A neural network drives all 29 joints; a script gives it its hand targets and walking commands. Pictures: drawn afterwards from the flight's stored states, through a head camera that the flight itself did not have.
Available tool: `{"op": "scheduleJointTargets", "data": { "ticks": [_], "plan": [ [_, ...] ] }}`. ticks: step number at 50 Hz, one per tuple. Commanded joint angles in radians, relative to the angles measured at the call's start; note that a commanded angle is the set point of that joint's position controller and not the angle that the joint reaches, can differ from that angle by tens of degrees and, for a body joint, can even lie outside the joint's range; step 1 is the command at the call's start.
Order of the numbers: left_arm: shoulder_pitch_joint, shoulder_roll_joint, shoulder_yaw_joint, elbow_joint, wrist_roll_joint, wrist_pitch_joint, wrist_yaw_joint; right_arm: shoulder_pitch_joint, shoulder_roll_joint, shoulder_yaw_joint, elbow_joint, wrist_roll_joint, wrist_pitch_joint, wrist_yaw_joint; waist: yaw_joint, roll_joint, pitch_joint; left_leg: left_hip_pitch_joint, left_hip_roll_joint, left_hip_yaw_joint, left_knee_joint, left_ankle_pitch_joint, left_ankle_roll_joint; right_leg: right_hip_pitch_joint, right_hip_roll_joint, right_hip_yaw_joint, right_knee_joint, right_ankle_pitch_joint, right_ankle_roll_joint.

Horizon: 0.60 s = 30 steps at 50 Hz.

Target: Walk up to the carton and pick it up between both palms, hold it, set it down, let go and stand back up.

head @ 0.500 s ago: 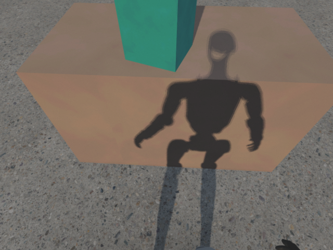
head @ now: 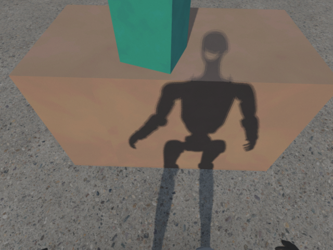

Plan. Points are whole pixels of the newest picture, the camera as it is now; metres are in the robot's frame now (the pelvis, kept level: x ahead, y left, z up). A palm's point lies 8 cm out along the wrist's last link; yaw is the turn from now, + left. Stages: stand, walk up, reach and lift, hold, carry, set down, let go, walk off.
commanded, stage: walk up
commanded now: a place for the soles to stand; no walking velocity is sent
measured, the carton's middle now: (153, 19) +0.87 +0.05 +0.12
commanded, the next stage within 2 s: none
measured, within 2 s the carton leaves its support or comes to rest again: neither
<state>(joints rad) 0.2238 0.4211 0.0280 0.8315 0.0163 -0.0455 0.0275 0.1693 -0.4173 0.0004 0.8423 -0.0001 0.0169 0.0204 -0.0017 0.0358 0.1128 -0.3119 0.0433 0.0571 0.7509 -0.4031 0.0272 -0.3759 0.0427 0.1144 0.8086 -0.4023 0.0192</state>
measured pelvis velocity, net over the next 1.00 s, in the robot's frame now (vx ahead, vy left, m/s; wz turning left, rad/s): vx -0.01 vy -0.02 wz -0.04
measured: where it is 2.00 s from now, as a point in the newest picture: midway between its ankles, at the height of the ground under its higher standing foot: (157, 245)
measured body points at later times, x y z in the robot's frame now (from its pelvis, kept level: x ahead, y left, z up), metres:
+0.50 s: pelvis +0.00 -0.01 +0.00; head +0.03 -0.02 +0.45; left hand +0.10 +0.31 -0.10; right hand +0.10 -0.33 -0.12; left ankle +0.00 +0.10 -0.71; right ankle +0.02 -0.16 -0.72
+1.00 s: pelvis -0.01 -0.02 +0.00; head +0.02 -0.02 +0.45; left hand +0.10 +0.31 -0.10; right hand +0.09 -0.33 -0.11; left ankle +0.00 +0.10 -0.72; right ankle +0.01 -0.17 -0.72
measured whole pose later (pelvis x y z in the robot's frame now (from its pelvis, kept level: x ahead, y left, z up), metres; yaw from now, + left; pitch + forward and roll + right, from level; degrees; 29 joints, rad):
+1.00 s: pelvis -0.01 -0.02 +0.00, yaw -2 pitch -2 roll +0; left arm 0.23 0.43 0.03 0.86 0.02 -0.06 0.03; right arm 0.17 -0.42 0.00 0.84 0.00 0.01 0.03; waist 0.00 0.03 0.09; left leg -0.31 0.05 0.06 0.74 -0.39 0.01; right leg -0.33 0.03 0.13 0.71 -0.34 0.02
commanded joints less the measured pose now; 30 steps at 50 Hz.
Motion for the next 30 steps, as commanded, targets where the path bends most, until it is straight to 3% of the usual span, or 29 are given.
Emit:
{"op": "scheduleJointTargets", "data": {
  "ticks": [1, 3, 4, 5, 6, 7, 8, 9, 10, 12, 13, 14, 15, 16, 17, 18, 19, 20, 21, 22, 23, 24, 25, 27, 29, 30],
  "plan": [
    [0.012, 0.205, 0.047, -0.040, -0.016, -0.012, 0.016, -0.026, -0.258, -0.112, -0.048, -0.022, -0.044, -0.008, -0.019, 0.088, -0.097, 0.157, 0.320, -0.301, -0.326, 0.324, 0.229, -0.121, -0.026, -0.081, 0.095, -0.190, -0.051],
    [0.057, 0.186, 0.046, -0.019, -0.018, -0.028, 0.009, -0.060, -0.242, -0.104, -0.057, -0.021, -0.036, -0.012, 0.009, 0.107, -0.106, 0.160, 0.236, -0.167, -0.225, 0.504, 0.168, -0.037, -0.028, -0.114, -0.109, -0.040, -0.057],
    [0.100, 0.180, 0.048, -0.002, -0.017, -0.037, 0.010, -0.067, -0.236, -0.104, -0.060, -0.023, -0.031, -0.010, 0.019, 0.117, -0.138, 0.161, 0.192, -0.111, -0.174, 0.511, 0.132, 0.038, -0.014, -0.125, -0.236, 0.097, -0.055],
    [0.108, 0.196, 0.052, 0.010, -0.008, -0.042, 0.014, -0.065, -0.228, -0.102, -0.065, -0.017, -0.026, -0.009, 0.014, 0.111, -0.159, 0.131, 0.163, -0.079, -0.123, 0.470, 0.094, 0.095, -0.012, -0.091, -0.245, 0.257, -0.063],
    [0.111, 0.221, 0.061, 0.001, 0.000, -0.044, 0.020, -0.056, -0.210, -0.100, -0.078, -0.012, -0.023, -0.008, 0.008, 0.067, -0.194, 0.076, 0.141, -0.056, -0.072, 0.389, 0.065, 0.160, -0.036, -0.018, -0.212, 0.372, -0.087],
    [0.103, 0.263, 0.069, -0.002, 0.007, -0.047, 0.024, -0.075, -0.191, -0.101, -0.086, -0.008, -0.017, -0.007, 0.010, -0.002, -0.181, -0.020, 0.086, -0.026, 0.011, 0.251, 0.026, 0.182, -0.141, 0.177, -0.230, 0.431, -0.139],
    [0.087, 0.310, 0.073, -0.011, 0.010, -0.051, 0.024, -0.087, -0.164, -0.093, -0.092, -0.004, -0.007, -0.007, 0.002, -0.080, -0.150, -0.073, 0.010, -0.047, 0.079, 0.006, -0.002, 0.128, -0.256, 0.417, -0.307, 0.381, -0.231],
    [0.071, 0.320, 0.072, -0.010, 0.005, -0.048, 0.025, -0.080, -0.171, -0.096, -0.082, -0.010, 0.000, -0.009, 0.000, -0.118, -0.117, -0.069, -0.017, -0.094, 0.080, -0.199, 0.002, 0.084, -0.305, 0.498, -0.336, 0.369, -0.298],
    [0.048, 0.318, 0.070, -0.011, 0.010, -0.046, 0.024, -0.079, -0.175, -0.098, -0.077, -0.012, 0.001, -0.008, -0.005, -0.138, -0.091, -0.068, -0.006, -0.114, 0.081, -0.223, 0.005, 0.047, -0.304, 0.500, -0.353, 0.330, -0.297],
    [-0.025, 0.283, 0.059, -0.025, 0.003, -0.037, 0.026, -0.021, -0.176, -0.098, -0.047, -0.011, -0.018, -0.008, -0.043, -0.151, -0.076, 0.008, 0.006, -0.106, -0.094, -0.058, 0.019, 0.019, -0.235, 0.388, -0.290, 0.386, -0.227],
    [-0.054, 0.252, 0.050, -0.032, -0.002, -0.033, 0.022, 0.012, -0.198, -0.104, -0.026, -0.019, -0.031, -0.009, -0.062, -0.113, -0.099, 0.118, 0.037, -0.153, -0.196, 0.073, 0.033, -0.065, -0.181, 0.294, -0.230, 0.405, -0.167],
    [-0.071, 0.204, 0.038, -0.041, -0.009, -0.029, 0.018, 0.038, -0.242, -0.113, -0.019, -0.026, -0.042, -0.010, -0.072, -0.012, -0.136, 0.212, 0.141, -0.233, -0.296, 0.111, 0.077, -0.132, -0.095, 0.133, -0.113, 0.370, -0.097],
    [-0.045, 0.176, 0.030, -0.035, -0.015, -0.023, 0.015, 0.021, -0.279, -0.116, -0.029, -0.025, -0.049, -0.008, -0.058, 0.084, -0.146, 0.194, 0.259, -0.344, -0.382, 0.094, 0.156, -0.131, 0.007, -0.008, 0.018, 0.210, -0.055],
    [-0.014, 0.199, 0.039, -0.017, -0.017, -0.018, 0.018, -0.015, -0.276, -0.111, -0.034, -0.020, -0.049, -0.004, -0.035, 0.092, -0.125, 0.159, 0.329, -0.352, -0.376, 0.171, 0.217, -0.106, 0.003, -0.072, 0.049, -0.056, -0.048],
    [0.006, 0.201, 0.042, -0.013, -0.016, -0.019, 0.016, -0.039, -0.268, -0.109, -0.037, -0.021, -0.046, -0.002, -0.017, 0.082, -0.116, 0.134, 0.335, -0.325, -0.349, 0.232, 0.234, -0.072, -0.012, -0.089, 0.046, -0.126, -0.052],
    [0.031, 0.193, 0.044, -0.013, -0.015, -0.024, 0.008, -0.058, -0.263, -0.109, -0.042, -0.019, -0.042, -0.005, 0.003, 0.077, -0.114, 0.110, 0.299, -0.267, -0.309, 0.263, 0.218, -0.028, -0.026, -0.089, -0.027, -0.100, -0.061],
    [0.069, 0.192, 0.049, 0.001, -0.012, -0.032, 0.006, -0.087, -0.254, -0.104, -0.047, -0.018, -0.035, -0.005, 0.026, 0.078, -0.114, 0.101, 0.246, -0.187, -0.255, 0.309, 0.166, 0.028, -0.034, -0.085, -0.160, 0.034, -0.070],
    [0.079, 0.199, 0.048, 0.006, -0.007, -0.043, 0.008, -0.086, -0.237, -0.096, -0.049, -0.017, -0.030, -0.007, 0.020, 0.061, -0.135, 0.088, 0.184, -0.123, -0.180, 0.369, 0.108, 0.081, -0.045, -0.034, -0.224, 0.248, -0.079],
    [0.078, 0.236, 0.056, 0.004, -0.001, -0.048, 0.012, -0.078, -0.220, -0.096, -0.065, -0.008, -0.027, -0.010, 0.010, 0.009, -0.158, 0.042, 0.126, -0.068, -0.093, 0.344, 0.060, 0.126, -0.090, 0.072, -0.194, 0.449, -0.107],
    [0.071, 0.271, 0.064, -0.004, 0.005, -0.051, 0.016, -0.078, -0.208, -0.095, -0.072, -0.006, -0.024, -0.009, 0.002, -0.025, -0.158, -0.001, 0.073, -0.027, -0.021, 0.248, 0.018, 0.127, -0.165, 0.219, -0.225, 0.498, -0.155],
    [0.064, 0.298, 0.066, -0.003, 0.002, -0.050, 0.018, -0.085, -0.186, -0.092, -0.068, -0.005, -0.016, -0.008, 0.000, -0.067, -0.155, -0.017, 0.018, -0.043, 0.032, 0.079, 0.001, 0.100, -0.233, 0.346, -0.263, 0.477, -0.229],
    [0.054, 0.303, 0.065, 0.001, 0.002, -0.047, 0.019, -0.083, -0.172, -0.093, -0.071, -0.007, -0.011, -0.009, -0.007, -0.096, -0.143, -0.012, -0.004, -0.073, 0.016, -0.027, 0.004, 0.075, -0.258, 0.405, -0.291, 0.447, -0.262],
    [0.031, 0.298, 0.061, -0.005, 0.003, -0.043, 0.020, -0.075, -0.171, -0.092, -0.066, -0.010, -0.012, -0.008, -0.017, -0.126, -0.133, 0.002, -0.004, -0.092, -0.029, -0.040, 0.012, 0.061, -0.256, 0.412, -0.298, 0.425, -0.257],
    [-0.038, 0.252, 0.046, -0.018, 0.001, -0.035, 0.019, -0.026, -0.191, -0.097, -0.037, -0.018, -0.029, -0.008, -0.045, -0.086, -0.133, 0.116, 0.036, -0.127, -0.144, 0.092, 0.027, -0.036, -0.191, 0.303, -0.250, 0.402, -0.180],
    [-0.055, 0.203, 0.034, -0.022, -0.011, -0.030, 0.012, -0.010, -0.254, -0.110, -0.023, -0.019, -0.041, -0.005, -0.047, 0.026, -0.130, 0.185, 0.166, -0.220, -0.283, 0.114, 0.103, -0.114, -0.057, 0.077, -0.096, 0.315, -0.078],
    [-0.033, 0.199, 0.035, -0.015, -0.015, -0.026, 0.012, -0.019, -0.262, -0.108, -0.025, -0.016, -0.041, -0.004, -0.038, 0.044, -0.147, 0.155, 0.247, -0.258, -0.326, 0.158, 0.166, -0.062, -0.010, -0.032, -0.014, 0.229, -0.057]
  ]
}}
